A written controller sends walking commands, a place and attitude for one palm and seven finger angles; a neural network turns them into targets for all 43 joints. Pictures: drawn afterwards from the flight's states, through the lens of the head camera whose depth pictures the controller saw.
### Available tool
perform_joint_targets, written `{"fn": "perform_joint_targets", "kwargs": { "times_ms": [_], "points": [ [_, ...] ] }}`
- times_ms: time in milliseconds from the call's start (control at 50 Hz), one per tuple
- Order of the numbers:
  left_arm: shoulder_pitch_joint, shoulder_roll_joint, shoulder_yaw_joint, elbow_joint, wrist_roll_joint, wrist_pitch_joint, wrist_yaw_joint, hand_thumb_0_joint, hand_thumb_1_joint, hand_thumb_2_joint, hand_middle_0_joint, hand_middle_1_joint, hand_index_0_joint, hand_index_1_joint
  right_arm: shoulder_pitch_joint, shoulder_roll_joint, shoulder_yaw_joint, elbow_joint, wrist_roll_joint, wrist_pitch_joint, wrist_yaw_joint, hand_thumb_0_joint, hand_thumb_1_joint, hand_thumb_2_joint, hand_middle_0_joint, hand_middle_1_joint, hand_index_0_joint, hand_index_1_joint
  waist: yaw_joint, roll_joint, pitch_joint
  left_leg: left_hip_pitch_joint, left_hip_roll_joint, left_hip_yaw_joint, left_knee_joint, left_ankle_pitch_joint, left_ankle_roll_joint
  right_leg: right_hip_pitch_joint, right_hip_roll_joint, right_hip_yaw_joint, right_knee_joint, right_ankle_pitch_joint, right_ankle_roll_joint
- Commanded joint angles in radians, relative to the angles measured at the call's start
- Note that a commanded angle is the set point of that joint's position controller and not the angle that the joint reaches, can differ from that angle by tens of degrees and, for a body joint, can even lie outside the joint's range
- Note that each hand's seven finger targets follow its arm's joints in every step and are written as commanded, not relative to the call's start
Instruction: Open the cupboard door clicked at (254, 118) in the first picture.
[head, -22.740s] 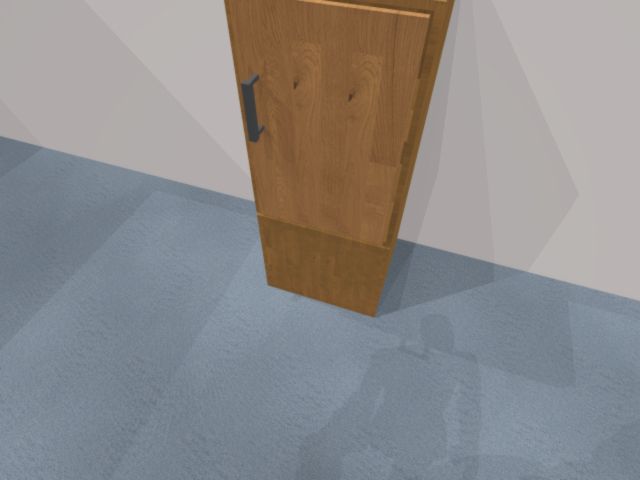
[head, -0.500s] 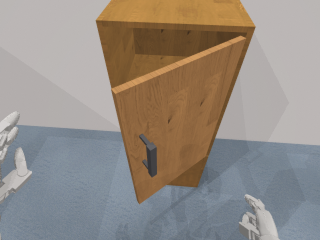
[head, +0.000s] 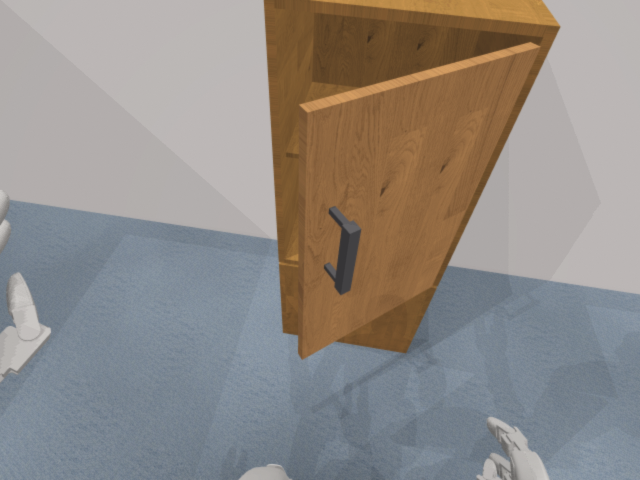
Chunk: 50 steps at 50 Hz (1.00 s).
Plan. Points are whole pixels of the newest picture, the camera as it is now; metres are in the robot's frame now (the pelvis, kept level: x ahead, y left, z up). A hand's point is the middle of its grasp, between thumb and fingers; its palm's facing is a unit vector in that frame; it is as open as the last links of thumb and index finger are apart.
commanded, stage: step back with the hand held close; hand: left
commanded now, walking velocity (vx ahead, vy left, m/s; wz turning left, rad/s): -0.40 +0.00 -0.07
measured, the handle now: (339, 252) +0.42 +0.01 +0.04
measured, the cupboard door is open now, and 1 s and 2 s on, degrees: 41 41 41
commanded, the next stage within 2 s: stop stepping back and stand still in 0.20 s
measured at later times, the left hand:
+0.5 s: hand (34, 392) +0.14 +0.23 +0.18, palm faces +0.30 -0.85 -0.43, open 7.4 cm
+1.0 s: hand out of the picture +0.09 +0.26 +0.18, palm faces +0.40 -0.82 -0.40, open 7.4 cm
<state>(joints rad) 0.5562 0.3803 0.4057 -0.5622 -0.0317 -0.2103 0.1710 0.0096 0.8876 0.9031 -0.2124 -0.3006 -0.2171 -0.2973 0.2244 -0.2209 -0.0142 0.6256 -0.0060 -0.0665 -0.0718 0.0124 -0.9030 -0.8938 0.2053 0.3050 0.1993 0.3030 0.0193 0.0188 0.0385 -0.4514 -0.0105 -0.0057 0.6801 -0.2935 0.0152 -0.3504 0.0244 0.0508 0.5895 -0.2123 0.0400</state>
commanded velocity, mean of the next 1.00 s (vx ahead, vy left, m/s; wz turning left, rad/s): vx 0.00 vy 0.01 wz -0.01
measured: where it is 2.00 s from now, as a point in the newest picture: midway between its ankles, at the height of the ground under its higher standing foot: outside the picture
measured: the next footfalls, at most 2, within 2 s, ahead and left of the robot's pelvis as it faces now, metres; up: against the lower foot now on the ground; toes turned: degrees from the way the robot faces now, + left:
right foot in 0.32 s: -0.13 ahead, -0.10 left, +0.00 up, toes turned -7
left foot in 0.46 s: +0.03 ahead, +0.07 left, +0.00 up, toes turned -7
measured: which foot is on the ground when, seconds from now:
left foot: down 0.00-0.34, up 0.36-0.44, down 0.46-0.68, up 0.70-0.88, down 0.90-1.00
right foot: down 0.00-0.02, up 0.04-0.30, down 0.32-1.00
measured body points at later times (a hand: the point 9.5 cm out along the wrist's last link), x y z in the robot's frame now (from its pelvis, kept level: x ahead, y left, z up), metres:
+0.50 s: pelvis -0.09 +0.00 +0.00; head -0.09 +0.02 +0.45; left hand +0.12 +0.28 +0.21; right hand +0.03 -0.26 -0.07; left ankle -0.01 +0.08 -0.72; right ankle -0.20 -0.10 -0.72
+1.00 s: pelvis -0.13 +0.01 +0.01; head -0.14 +0.02 +0.46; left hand +0.06 +0.31 +0.20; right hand -0.02 -0.25 -0.08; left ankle -0.11 +0.14 -0.72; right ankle -0.17 -0.09 -0.72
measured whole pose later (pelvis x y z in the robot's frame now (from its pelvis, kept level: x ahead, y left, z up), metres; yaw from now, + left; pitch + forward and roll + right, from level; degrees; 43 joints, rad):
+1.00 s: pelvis -0.13 +0.01 +0.01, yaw -5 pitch -1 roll +0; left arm 0.50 0.38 0.42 -0.43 -0.04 -0.19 0.17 0.01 0.89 0.90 -0.21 -0.30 -0.21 -0.30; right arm 0.26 -0.21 -0.01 0.68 -0.01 -0.13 -0.09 0.01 -0.91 -0.89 0.20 0.30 0.20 0.30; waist -0.01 -0.02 -0.02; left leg -0.27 0.03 0.04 0.59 -0.30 0.00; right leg -0.21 -0.01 -0.03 0.59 -0.37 0.00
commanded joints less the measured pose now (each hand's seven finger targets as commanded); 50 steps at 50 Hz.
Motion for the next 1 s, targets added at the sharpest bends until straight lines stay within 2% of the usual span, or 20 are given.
{"fn": "perform_joint_targets", "kwargs": {
  "times_ms": [0,40,80,140,240,300,340,400,480,500,520,560,600,620,660,680,720,820,920,980],
  "points": [
    [-0.167,0.228,0.174,-0.204,0.009,-0.07,0.026,0.0,0.9,0.9,-0.2,-0.3,-0.2,-0.3,-0.127,-0.145,-0.043,-0.181,0.0,-0.084,-0.027,0.0,-0.9,-0.9,0.2,0.3,0.2,0.3,-0.029,0.334,-0.088,-0.172,0.315,-0.409,-0.574,-0.532,0.111,0.142,0.082,-0.039,0.284,-0.205,-0.005],
    [-0.166,0.262,0.21,-0.186,0.006,-0.079,0.021,0.0,0.9,0.9,-0.2,-0.3,-0.2,-0.3,-0.118,-0.115,-0.061,-0.17,-0.007,-0.099,-0.018,0.0,-0.9,-0.9,0.2,0.3,0.2,0.3,-0.028,0.24,-0.121,-0.203,0.367,-0.441,-0.59,-0.452,0.156,0.138,0.098,0.017,0.627,-0.26,-0.016],
    [-0.118,0.193,0.156,-0.173,-0.006,-0.068,0.016,0.0,0.9,0.9,-0.2,-0.3,-0.2,-0.3,-0.133,-0.112,-0.066,-0.147,-0.01,-0.107,0.011,0.0,-0.9,-0.9,0.2,0.3,0.2,0.3,-0.014,0.12,-0.13,-0.06,0.304,-0.29,-0.49,-0.278,0.139,0.033,0.075,-0.003,0.596,-0.275,-0.026],
    [-0.09,0.185,0.119,-0.235,-0.025,-0.058,0.02,0.0,0.9,0.9,-0.2,-0.3,-0.2,-0.3,-0.142,-0.1,-0.055,-0.137,-0.007,-0.116,0.028,0.0,-0.9,-0.9,0.2,0.3,0.2,0.3,-0.012,0.227,-0.181,0.073,0.256,-0.202,-0.519,-0.224,0.089,0.055,0.064,-0.072,0.397,-0.314,-0.04],
    [-0.038,0.227,0.144,-0.177,-0.049,-0.061,-0.002,0.0,0.9,0.9,-0.2,-0.3,-0.2,-0.3,-0.098,-0.091,-0.036,-0.107,-0.023,-0.095,0.039,0.0,-0.9,-0.9,0.2,0.3,0.2,0.3,-0.013,0.219,-0.21,0.207,0.2,-0.1,-0.464,-0.033,-0.019,0.167,0.041,-0.096,-0.225,-0.262,-0.091],
    [-0.109,0.313,0.187,-0.193,-0.047,-0.096,-0.006,0.0,0.9,0.9,-0.2,-0.3,-0.2,-0.3,-0.119,-0.075,-0.022,-0.115,-0.019,-0.062,0.03,0.0,-0.9,-0.9,0.2,0.3,0.2,0.3,-0.016,-0.12,-0.165,0.314,0.043,0.048,0.041,0.023,-0.068,-0.1,-0.277,0.187,-0.428,0.046,-0.165],
    [-0.129,0.296,0.17,-0.155,-0.041,-0.07,-0.006,0.0,0.9,0.9,-0.2,-0.3,-0.2,-0.3,-0.137,-0.097,-0.028,-0.139,0.004,-0.077,0.022,0.0,-0.9,-0.9,0.2,0.3,0.2,0.3,-0.008,-0.252,-0.177,0.125,-0.015,-0.002,0.24,-0.062,-0.048,0.018,-0.276,0.168,-0.284,0.364,-0.169],
    [-0.06,0.24,0.158,-0.114,-0.039,-0.015,-0.005,0.0,0.9,0.9,-0.2,-0.3,-0.2,-0.3,-0.124,-0.09,0.004,-0.153,0.015,-0.054,-0.001,0.0,-0.9,-0.9,0.2,0.3,0.2,0.3,-0.037,-0.092,-0.135,0.127,0.008,0.018,-0.06,0.135,-0.003,0.182,-0.188,0.036,-0.127,0.564,-0.11],
    [-0.087,0.243,0.152,-0.115,-0.032,-0.018,-0.001,0.0,0.9,0.9,-0.2,-0.3,-0.2,-0.3,-0.081,-0.125,-0.019,-0.151,0.019,-0.105,-0.011,0.0,-0.9,-0.9,0.2,0.3,0.2,0.3,-0.02,0.13,-0.198,0.423,0.169,-0.215,-0.261,0.643,0.081,0.053,0.014,-0.047,0.03,0.022,-0.003],
    [-0.082,0.24,0.139,-0.161,-0.04,-0.021,-0.007,0.0,0.9,0.9,-0.2,-0.3,-0.2,-0.3,-0.085,-0.107,-0.012,-0.148,0.007,-0.111,-0.007,0.0,-0.9,-0.9,0.2,0.3,0.2,0.3,-0.029,0.234,-0.202,0.375,0.205,-0.319,-0.366,0.493,0.084,0.055,0.027,-0.041,0.07,-0.226,-0.014],
    [-0.077,0.245,0.144,-0.191,-0.032,-0.025,-0.008,0.0,0.9,0.9,-0.2,-0.3,-0.2,-0.3,-0.104,-0.111,-0.016,-0.143,-0.005,-0.123,-0.004,0.0,-0.9,-0.9,0.2,0.3,0.2,0.3,-0.023,0.214,-0.17,0.241,0.234,-0.358,-0.467,0.151,0.088,0.125,0.023,-0.022,0.109,-0.324,-0.023],
    [0.003,0.234,0.163,-0.187,-0.028,-0.029,0.001,0.0,0.9,0.9,-0.2,-0.3,-0.2,-0.3,-0.11,-0.105,-0.018,-0.153,-0.004,-0.125,0.0,0.0,-0.9,-0.9,0.2,0.3,0.2,0.3,-0.015,0.203,-0.112,0.046,0.19,-0.279,-0.552,-0.265,0.068,0.246,0.026,-0.064,0.0,-0.283,-0.05],
    [0.07,0.214,0.153,-0.156,-0.023,-0.019,-0.002,0.0,0.9,0.9,-0.2,-0.3,-0.2,-0.3,-0.109,-0.105,-0.022,-0.168,0.002,-0.108,0.002,0.0,-0.9,-0.9,0.2,0.3,0.2,0.3,-0.018,0.202,-0.082,-0.112,0.105,-0.142,-0.51,-0.344,0.006,0.37,0.032,-0.108,-0.133,-0.246,-0.068],
    [0.083,0.221,0.159,-0.145,-0.02,-0.018,-0.005,0.0,0.9,0.9,-0.2,-0.3,-0.2,-0.3,-0.104,-0.1,-0.028,-0.171,0.001,-0.097,0.004,0.0,-0.9,-0.9,0.2,0.3,0.2,0.3,-0.021,0.136,-0.084,-0.091,0.057,-0.072,-0.394,-0.3,-0.019,0.322,-0.008,-0.081,-0.212,-0.288,-0.086],
    [0.062,0.252,0.174,-0.169,-0.019,-0.027,-0.001,0.0,0.9,0.9,-0.2,-0.3,-0.2,-0.3,-0.089,-0.104,-0.049,-0.156,-0.006,-0.078,0.005,0.0,-0.9,-0.9,0.2,0.3,0.2,0.3,-0.027,-0.182,-0.073,0.035,-0.023,-0.012,0.138,-0.083,-0.041,0.009,-0.265,0.313,-0.447,-0.576,-0.208],
    [0.021,0.237,0.165,-0.156,-0.019,-0.026,0.003,0.0,0.9,0.9,-0.2,-0.3,-0.2,-0.3,-0.074,-0.117,-0.054,-0.135,-0.009,-0.068,0.004,0.0,-0.9,-0.9,0.2,0.3,0.2,0.3,-0.029,-0.216,-0.021,-0.062,-0.007,-0.022,0.325,-0.057,-0.039,-0.033,-0.35,0.409,-0.475,-0.567,-0.257],
    [-0.082,0.228,0.15,-0.082,-0.005,-0.047,0.012,0.0,0.9,0.9,-0.2,-0.3,-0.2,-0.3,-0.05,-0.111,-0.034,-0.112,-0.014,-0.082,0.0,0.0,-0.9,-0.9,0.2,0.3,0.2,0.3,-0.055,-0.076,0.0,-0.087,0.055,-0.033,0.33,-0.052,-0.025,-0.029,-0.307,0.273,-0.411,-0.419,-0.217],
    [-0.197,0.198,0.087,-0.036,0.016,-0.053,0.026,0.0,0.9,0.9,-0.2,-0.3,-0.2,-0.3,-0.067,-0.105,-0.032,-0.103,-0.008,-0.121,-0.033,0.0,-0.9,-0.9,0.2,0.3,0.2,0.3,-0.033,-0.081,-0.012,0.206,0.024,0.086,-0.131,-0.036,0.019,-0.007,-0.209,0.124,-0.301,-0.352,-0.163],
    [-0.113,0.215,0.124,-0.12,-0.001,-0.056,0.007,0.0,0.9,0.9,-0.2,-0.3,-0.2,-0.3,-0.066,-0.113,-0.023,-0.117,0.001,-0.127,-0.019,0.0,-0.9,-0.9,0.2,0.3,0.2,0.3,-0.032,0.13,-0.078,0.221,0.182,-0.186,-0.301,0.197,0.082,0.085,-0.015,-0.079,-0.016,-0.027,-0.029],
    [-0.101,0.202,0.126,-0.154,0.002,-0.058,0.001,0.0,0.9,0.9,-0.2,-0.3,-0.2,-0.3,-0.073,-0.108,-0.019,-0.118,-0.002,-0.143,-0.007,0.0,-0.9,-0.9,0.2,0.3,0.2,0.3,-0.023,0.149,-0.072,0.197,0.189,-0.145,-0.29,0.304,0.073,0.133,-0.008,-0.099,-0.042,-0.034,-0.026]
  ]
}}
